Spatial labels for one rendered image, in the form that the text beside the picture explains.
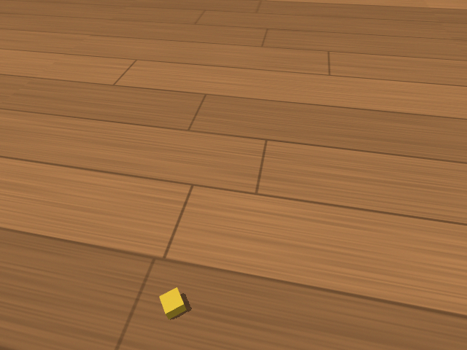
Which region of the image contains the small box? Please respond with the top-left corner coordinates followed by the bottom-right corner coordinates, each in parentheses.
top-left (159, 288), bottom-right (186, 319)

